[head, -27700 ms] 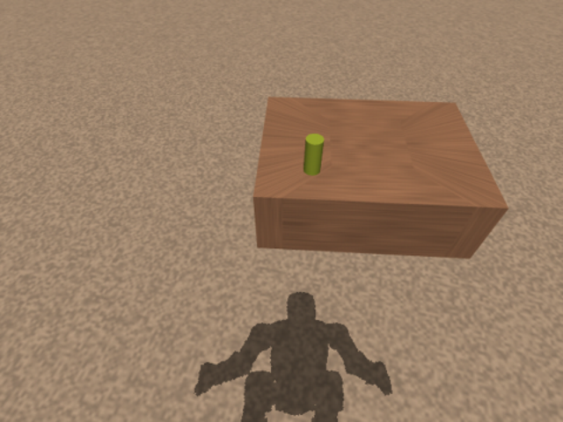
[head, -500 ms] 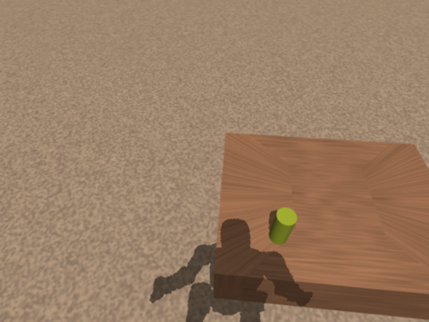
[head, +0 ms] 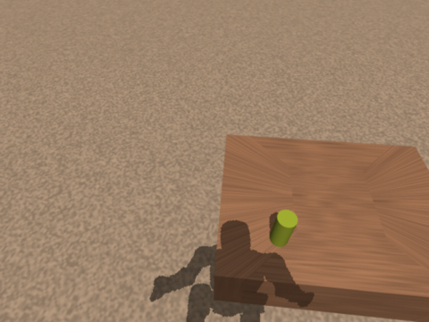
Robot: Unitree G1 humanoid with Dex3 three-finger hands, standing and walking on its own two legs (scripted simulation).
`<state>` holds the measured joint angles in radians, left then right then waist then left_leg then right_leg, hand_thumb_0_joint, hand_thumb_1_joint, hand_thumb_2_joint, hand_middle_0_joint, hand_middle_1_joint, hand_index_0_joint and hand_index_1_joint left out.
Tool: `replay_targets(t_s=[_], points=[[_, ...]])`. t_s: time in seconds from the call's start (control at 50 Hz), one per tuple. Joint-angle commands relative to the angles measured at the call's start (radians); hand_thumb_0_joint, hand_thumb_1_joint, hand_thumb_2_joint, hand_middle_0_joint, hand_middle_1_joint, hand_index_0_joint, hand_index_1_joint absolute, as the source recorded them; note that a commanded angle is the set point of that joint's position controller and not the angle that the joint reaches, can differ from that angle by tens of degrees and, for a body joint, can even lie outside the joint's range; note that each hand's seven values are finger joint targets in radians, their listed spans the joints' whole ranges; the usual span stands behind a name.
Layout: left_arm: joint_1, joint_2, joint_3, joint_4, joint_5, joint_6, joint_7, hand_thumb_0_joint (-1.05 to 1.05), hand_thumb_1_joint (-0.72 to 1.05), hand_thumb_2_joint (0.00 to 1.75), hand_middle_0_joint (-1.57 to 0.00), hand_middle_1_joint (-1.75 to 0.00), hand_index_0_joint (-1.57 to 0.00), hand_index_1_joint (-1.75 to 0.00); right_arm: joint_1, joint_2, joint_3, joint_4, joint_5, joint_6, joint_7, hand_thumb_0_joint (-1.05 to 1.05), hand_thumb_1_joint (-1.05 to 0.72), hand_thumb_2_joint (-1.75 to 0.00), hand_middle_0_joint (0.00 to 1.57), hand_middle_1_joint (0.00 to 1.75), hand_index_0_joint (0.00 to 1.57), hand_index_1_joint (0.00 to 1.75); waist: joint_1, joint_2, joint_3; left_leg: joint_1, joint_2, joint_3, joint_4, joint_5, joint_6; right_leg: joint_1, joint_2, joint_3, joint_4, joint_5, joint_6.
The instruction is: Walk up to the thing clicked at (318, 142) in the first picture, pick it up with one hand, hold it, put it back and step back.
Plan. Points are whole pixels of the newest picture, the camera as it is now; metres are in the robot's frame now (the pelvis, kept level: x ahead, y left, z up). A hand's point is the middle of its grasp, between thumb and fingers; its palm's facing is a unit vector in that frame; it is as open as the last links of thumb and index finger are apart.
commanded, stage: stand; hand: right
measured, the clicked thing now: (282, 228) +0.48 -0.23 -0.38
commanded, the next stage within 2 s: step back in 0.54 s
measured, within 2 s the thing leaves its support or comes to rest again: neither
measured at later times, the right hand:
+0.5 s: hand out of the picture +0.06 -0.25 -0.16, palm faces -0.03 +0.94 -0.34, open 7.4 cm
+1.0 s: hand out of the picture -0.08 -0.21 -0.15, palm faces -0.04 +0.90 -0.44, open 7.4 cm
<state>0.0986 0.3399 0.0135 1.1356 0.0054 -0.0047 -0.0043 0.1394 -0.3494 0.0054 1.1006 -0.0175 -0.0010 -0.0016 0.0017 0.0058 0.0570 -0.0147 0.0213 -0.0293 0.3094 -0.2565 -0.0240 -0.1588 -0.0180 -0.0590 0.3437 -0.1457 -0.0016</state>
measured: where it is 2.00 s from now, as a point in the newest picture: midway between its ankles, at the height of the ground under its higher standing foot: outside the picture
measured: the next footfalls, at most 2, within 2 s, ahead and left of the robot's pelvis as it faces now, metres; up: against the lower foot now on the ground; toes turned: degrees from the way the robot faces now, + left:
left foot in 0.86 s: -0.08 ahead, +0.16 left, +0.00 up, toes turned -1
right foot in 1.28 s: -0.14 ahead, -0.04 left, +0.00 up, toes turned -2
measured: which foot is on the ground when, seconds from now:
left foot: down 0.00-0.66, up 0.68-0.84, down 0.86-1.00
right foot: down 0.00-0.88, up 0.90-1.00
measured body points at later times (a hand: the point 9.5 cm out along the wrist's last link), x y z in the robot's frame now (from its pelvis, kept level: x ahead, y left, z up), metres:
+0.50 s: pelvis +0.00 +0.00 +0.00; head +0.00 +0.00 +0.45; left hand +0.07 +0.30 -0.13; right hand +0.06 -0.30 -0.13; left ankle -0.05 +0.14 -0.75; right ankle +0.03 -0.12 -0.75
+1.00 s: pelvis -0.11 +0.07 -0.02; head -0.03 +0.10 +0.42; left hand +0.05 +0.37 -0.16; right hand -0.08 -0.26 -0.12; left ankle -0.12 +0.16 -0.75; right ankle -0.05 -0.09 -0.69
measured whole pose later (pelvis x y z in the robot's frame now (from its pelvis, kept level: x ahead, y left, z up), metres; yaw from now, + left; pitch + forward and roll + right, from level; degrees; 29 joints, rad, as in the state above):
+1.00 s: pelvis -0.11 +0.07 -0.02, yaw +0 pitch -1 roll -2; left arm 0.00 0.41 0.07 0.92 0.01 0.08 0.03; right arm 0.21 -0.35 -0.05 0.96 -0.05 0.05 0.01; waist -0.05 -0.07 0.19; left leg -0.24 -0.02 -0.02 0.62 -0.36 0.04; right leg -0.54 0.10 0.16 1.02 -0.49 -0.01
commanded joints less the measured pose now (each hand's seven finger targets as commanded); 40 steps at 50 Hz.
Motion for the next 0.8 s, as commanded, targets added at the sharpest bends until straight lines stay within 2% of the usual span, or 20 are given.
replay_targets(t_s=[0.0,0.04,0.08,0.18,0.24,0.32,0.42,0.5,0.52,0.54,0.58,0.6,0.62,0.64,0.66,0.7,0.72,0.74,0.76,0.78], points=[[-0.034,0.202,0.033,-0.063,0.004,-0.024,0.012,0.00,0.90,0.90,-0.20,-0.30,-0.20,-0.30,-0.018,-0.215,-0.047,-0.058,0.003,-0.020,-0.017,0.00,-0.90,-0.90,0.20,0.30,0.20,0.30,0.003,0.004,-0.083,-0.103,0.111,-0.056,-0.057,0.204,0.033,0.124,-0.121,0.110,-0.020,0.206,-0.022],[-0.035,0.209,0.035,-0.059,0.002,-0.024,0.012,0.00,0.90,0.90,-0.20,-0.30,-0.20,-0.30,-0.016,-0.211,-0.046,-0.055,0.003,-0.019,-0.015,0.00,-0.90,-0.90,0.20,0.30,0.20,0.30,0.006,-0.005,-0.058,-0.112,0.108,-0.061,-0.067,0.155,0.032,0.105,-0.115,0.112,-0.032,0.134,-0.019],[-0.037,0.206,0.034,-0.059,0.003,-0.023,0.010,0.00,0.90,0.90,-0.20,-0.30,-0.20,-0.30,-0.014,-0.211,-0.046,-0.054,0.002,-0.018,-0.014,0.00,-0.90,-0.90,0.20,0.30,0.20,0.30,0.005,0.000,-0.049,-0.124,0.108,-0.061,-0.067,0.122,0.036,0.103,-0.116,0.118,-0.041,0.112,-0.020],[-0.025,0.208,0.035,-0.059,0.001,-0.026,0.011,0.00,0.90,0.90,-0.20,-0.30,-0.20,-0.30,-0.016,-0.213,-0.048,-0.055,0.004,-0.023,-0.014,0.00,-0.90,-0.90,0.20,0.30,0.20,0.30,0.006,0.004,-0.082,-0.094,0.111,-0.062,-0.061,0.195,0.036,0.119,-0.122,0.114,-0.021,0.203,-0.027],[-0.032,0.211,0.034,-0.063,0.000,-0.027,0.011,0.00,0.90,0.90,-0.20,-0.30,-0.20,-0.30,-0.013,-0.212,-0.048,-0.056,0.004,-0.025,-0.014,0.00,-0.90,-0.90,0.20,0.30,0.20,0.30,0.003,-0.007,-0.094,-0.080,0.112,-0.057,-0.056,0.227,0.033,0.117,-0.122,0.112,-0.013,0.219,-0.027],[-0.030,0.211,0.033,-0.061,0.001,-0.026,0.013,0.00,0.90,0.90,-0.20,-0.30,-0.20,-0.30,-0.014,-0.213,-0.048,-0.055,0.005,-0.021,-0.013,0.00,-0.90,-0.90,0.20,0.30,0.20,0.30,0.004,-0.013,-0.071,-0.095,0.108,-0.059,-0.061,0.183,0.034,0.109,-0.119,0.116,-0.031,0.183,-0.023],[-0.027,0.213,0.034,-0.064,0.002,-0.026,0.013,0.00,0.90,0.90,-0.20,-0.30,-0.20,-0.30,-0.018,-0.209,-0.047,-0.059,0.005,-0.021,-0.013,0.00,-0.90,-0.90,0.20,0.30,0.20,0.30,0.006,0.004,-0.091,-0.098,0.110,-0.055,-0.058,0.218,0.034,0.139,-0.124,0.110,-0.014,0.225,-0.027],[-0.032,0.211,0.033,-0.063,0.002,-0.024,0.011,0.00,0.90,0.90,-0.20,-0.30,-0.20,-0.30,-0.009,-0.212,-0.046,-0.057,0.005,-0.021,-0.014,0.00,-0.90,-0.90,0.20,0.30,0.20,0.30,0.001,0.004,-0.066,-0.105,0.112,-0.058,-0.066,0.179,0.035,0.114,-0.122,0.114,-0.024,0.180,-0.026],[-0.039,0.275,0.082,-0.094,-0.012,-0.015,0.016,0.00,0.90,0.90,-0.20,-0.30,-0.20,-0.30,-0.063,-0.261,-0.068,-0.078,0.013,-0.003,-0.008,0.00,-0.90,-0.90,0.20,0.30,0.20,0.30,0.018,-0.011,0.044,-0.173,0.089,-0.053,0.052,0.323,0.061,0.032,-0.114,0.130,0.038,0.341,-0.027],[-0.033,0.280,0.085,-0.112,-0.012,-0.012,0.020,0.00,0.90,0.90,-0.20,-0.30,-0.20,-0.30,-0.032,-0.246,-0.069,-0.094,0.020,0.002,-0.008,0.00,-0.90,-0.90,0.20,0.30,0.20,0.30,0.004,-0.033,0.000,-0.179,0.083,-0.033,0.099,0.354,0.065,0.054,-0.126,0.133,0.060,0.400,-0.045],[-0.018,0.283,0.095,-0.130,-0.013,-0.008,0.024,0.00,0.90,0.90,-0.20,-0.30,-0.20,-0.30,-0.015,-0.235,-0.072,-0.106,0.027,0.009,-0.007,0.00,-0.90,-0.90,0.20,0.30,0.20,0.30,0.003,-0.059,-0.057,-0.159,0.046,-0.004,0.198,0.304,0.061,0.051,-0.170,0.167,0.047,0.430,-0.098],[-0.027,0.293,0.100,-0.146,-0.012,-0.004,0.024,0.00,0.90,0.90,-0.20,-0.30,-0.20,-0.30,0.004,-0.227,-0.074,-0.114,0.027,0.014,-0.006,0.00,-0.90,-0.90,0.20,0.30,0.20,0.30,-0.002,-0.088,-0.086,-0.180,0.017,0.011,0.262,0.241,0.058,0.051,-0.209,0.207,0.034,0.418,-0.132],[-0.037,0.303,0.106,-0.163,-0.009,0.001,0.024,0.00,0.90,0.90,-0.20,-0.30,-0.20,-0.30,0.014,-0.214,-0.076,-0.120,0.027,0.021,-0.004,0.00,-0.90,-0.90,0.20,0.30,0.20,0.30,-0.002,-0.124,-0.108,-0.190,-0.027,0.033,0.350,0.110,0.050,0.034,-0.264,0.260,0.002,0.381,-0.180],[-0.064,0.304,0.108,-0.184,0.000,0.003,0.026,0.00,0.90,0.90,-0.20,-0.30,-0.20,-0.30,0.025,-0.211,-0.082,-0.126,0.025,0.032,-0.001,0.00,-0.90,-0.90,0.20,0.30,0.20,0.30,-0.004,-0.179,-0.111,-0.203,-0.061,0.033,0.481,-0.175,0.052,-0.018,-0.326,0.317,-0.034,0.321,-0.228],[-0.088,0.315,0.111,-0.211,0.017,0.003,0.027,0.00,0.90,0.90,-0.20,-0.30,-0.20,-0.30,0.042,-0.225,-0.092,-0.138,0.020,0.045,0.003,0.00,-0.90,-0.90,0.20,0.30,0.20,0.30,-0.006,-0.189,-0.123,-0.222,-0.055,-0.008,0.620,-0.294,0.061,-0.057,-0.367,0.352,-0.042,0.264,-0.263],[-0.125,0.304,0.109,-0.242,0.027,0.008,0.029,0.00,0.90,0.90,-0.20,-0.30,-0.20,-0.30,0.071,-0.227,-0.101,-0.153,0.020,0.053,0.013,0.00,-0.90,-0.90,0.20,0.30,0.20,0.30,-0.026,-0.173,-0.121,-0.208,-0.029,-0.054,0.661,-0.292,0.075,-0.149,-0.336,0.283,-0.010,0.174,-0.251],[-0.166,0.305,0.107,-0.267,0.033,0.010,0.033,0.00,0.90,0.90,-0.20,-0.30,-0.20,-0.30,0.106,-0.233,-0.107,-0.160,0.023,0.053,0.015,0.00,-0.90,-0.90,0.20,0.30,0.20,0.30,-0.050,-0.198,-0.133,-0.191,-0.008,-0.084,0.664,-0.278,0.083,-0.181,-0.327,0.267,0.028,0.195,-0.231],[-0.165,0.287,0.102,-0.273,0.035,0.014,0.034,0.00,0.90,0.90,-0.20,-0.30,-0.20,-0.30,0.115,-0.229,-0.107,-0.160,0.026,0.052,0.015,0.00,-0.90,-0.90,0.20,0.30,0.20,0.30,-0.043,-0.193,-0.150,-0.218,-0.017,-0.058,0.617,-0.258,0.077,-0.143,-0.298,0.240,0.055,0.197,-0.217],[-0.171,0.295,0.100,-0.285,0.036,0.018,0.033,0.00,0.90,0.90,-0.20,-0.30,-0.20,-0.30,0.135,-0.232,-0.112,-0.161,0.022,0.052,0.014,0.00,-0.90,-0.90,0.20,0.30,0.20,0.30,-0.046,-0.202,-0.159,-0.211,-0.019,-0.045,0.570,-0.233,0.066,-0.143,-0.295,0.241,0.080,0.210,-0.208],[-0.175,0.300,0.100,-0.303,0.036,0.023,0.034,0.00,0.90,0.90,-0.20,-0.30,-0.20,-0.30,0.151,-0.235,-0.115,-0.169,0.017,0.050,0.011,0.00,-0.90,-0.90,0.20,0.30,0.20,0.30,-0.052,-0.200,-0.156,-0.211,-0.010,-0.041,0.464,-0.182,0.059,-0.133,-0.283,0.239,0.116,0.204,-0.184]])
